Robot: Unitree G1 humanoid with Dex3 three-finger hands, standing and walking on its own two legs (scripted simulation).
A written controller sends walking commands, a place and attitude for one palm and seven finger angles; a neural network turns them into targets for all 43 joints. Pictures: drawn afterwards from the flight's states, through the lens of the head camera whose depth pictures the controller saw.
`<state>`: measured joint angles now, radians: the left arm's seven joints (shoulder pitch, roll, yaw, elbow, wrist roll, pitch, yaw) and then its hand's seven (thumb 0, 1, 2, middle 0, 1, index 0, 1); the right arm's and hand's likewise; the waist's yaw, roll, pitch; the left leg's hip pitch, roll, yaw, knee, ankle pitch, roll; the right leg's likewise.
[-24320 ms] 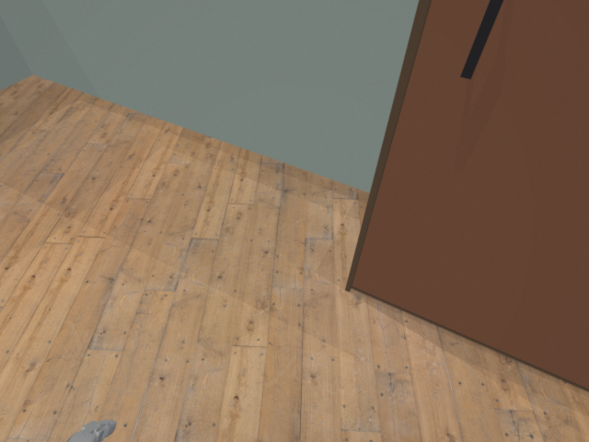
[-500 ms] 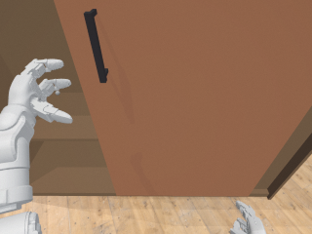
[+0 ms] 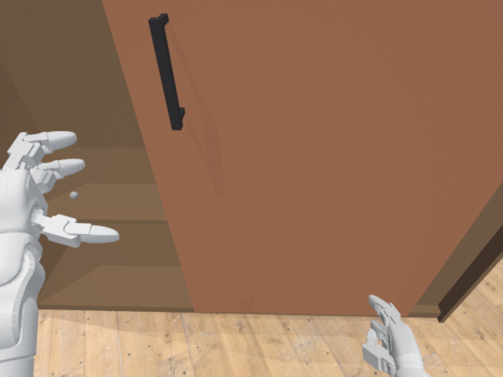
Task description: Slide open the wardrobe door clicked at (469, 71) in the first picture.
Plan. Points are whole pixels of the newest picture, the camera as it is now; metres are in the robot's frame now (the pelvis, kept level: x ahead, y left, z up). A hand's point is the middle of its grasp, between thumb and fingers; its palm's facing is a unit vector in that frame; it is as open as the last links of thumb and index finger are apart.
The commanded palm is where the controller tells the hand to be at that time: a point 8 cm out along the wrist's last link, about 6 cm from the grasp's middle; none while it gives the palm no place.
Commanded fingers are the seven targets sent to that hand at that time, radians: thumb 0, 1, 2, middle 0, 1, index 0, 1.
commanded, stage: draw the hand back to the body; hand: left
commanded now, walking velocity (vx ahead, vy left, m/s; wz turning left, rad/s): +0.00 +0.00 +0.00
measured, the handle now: (170, 75) +0.53 +0.22 +0.27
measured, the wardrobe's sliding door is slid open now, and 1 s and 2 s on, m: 0.69 0.69 0.69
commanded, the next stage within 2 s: step back with the hand held close in 0.96 s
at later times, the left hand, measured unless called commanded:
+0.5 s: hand (74, 231) +0.23 +0.27 +0.17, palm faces +0.41 -0.85 -0.34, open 9.6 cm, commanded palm +0.18 +0.31 +0.18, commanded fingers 0.00 0.79 0.85 -0.20 -0.36 -0.20 -0.36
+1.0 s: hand (70, 243) +0.22 +0.27 +0.16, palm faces +0.44 -0.83 -0.35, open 7.4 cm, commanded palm +0.17 +0.31 +0.17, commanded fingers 0.00 0.90 0.90 -0.20 -0.30 -0.20 -0.30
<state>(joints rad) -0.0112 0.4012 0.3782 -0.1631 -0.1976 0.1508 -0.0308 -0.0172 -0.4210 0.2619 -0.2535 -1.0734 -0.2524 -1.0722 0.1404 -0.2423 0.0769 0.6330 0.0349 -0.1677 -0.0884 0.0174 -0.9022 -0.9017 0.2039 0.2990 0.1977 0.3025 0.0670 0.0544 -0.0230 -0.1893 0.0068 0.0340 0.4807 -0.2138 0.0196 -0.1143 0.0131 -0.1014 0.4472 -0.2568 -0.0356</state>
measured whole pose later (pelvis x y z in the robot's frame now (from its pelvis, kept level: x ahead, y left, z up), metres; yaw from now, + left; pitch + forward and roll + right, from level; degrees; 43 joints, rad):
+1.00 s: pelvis +0.03 +0.01 +0.01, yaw -1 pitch -5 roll +0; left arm 0.43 0.34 0.33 -0.37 -0.09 -0.06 0.10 0.01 0.88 0.89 -0.21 -0.31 -0.21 -0.31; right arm 0.19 -0.21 0.04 0.65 -0.01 -0.09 -0.07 0.02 -0.90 -0.90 0.21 0.30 0.20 0.30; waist 0.07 0.05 0.00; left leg -0.10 -0.01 0.06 0.40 -0.22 0.03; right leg -0.03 0.00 -0.08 0.37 -0.25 -0.02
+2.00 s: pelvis -0.07 +0.04 -0.01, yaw +2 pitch -1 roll -3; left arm 0.46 0.40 0.44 -0.48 0.00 -0.28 0.13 0.01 0.88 0.90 -0.22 -0.31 -0.22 -0.30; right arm 0.23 -0.22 0.01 0.58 -0.01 -0.12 -0.08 0.02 -0.90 -0.90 0.21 0.30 0.20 0.30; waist 0.03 0.00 0.03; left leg -0.44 -0.02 0.04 0.61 -0.20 0.08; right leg -0.35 0.04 -0.01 0.55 -0.19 0.01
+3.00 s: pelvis -0.21 +0.10 +0.00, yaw -7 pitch +0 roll -1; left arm 0.60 0.45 0.45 -0.60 -0.05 -0.19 0.12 0.01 0.88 0.89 -0.22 -0.31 -0.22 -0.30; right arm 0.33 -0.21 -0.01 0.67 -0.02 -0.11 -0.05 0.02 -0.90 -0.90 0.20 0.30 0.20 0.30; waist 0.00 -0.08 -0.06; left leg -0.58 -0.06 0.04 0.95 -0.31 -0.04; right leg -0.18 0.04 -0.02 0.49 -0.33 -0.08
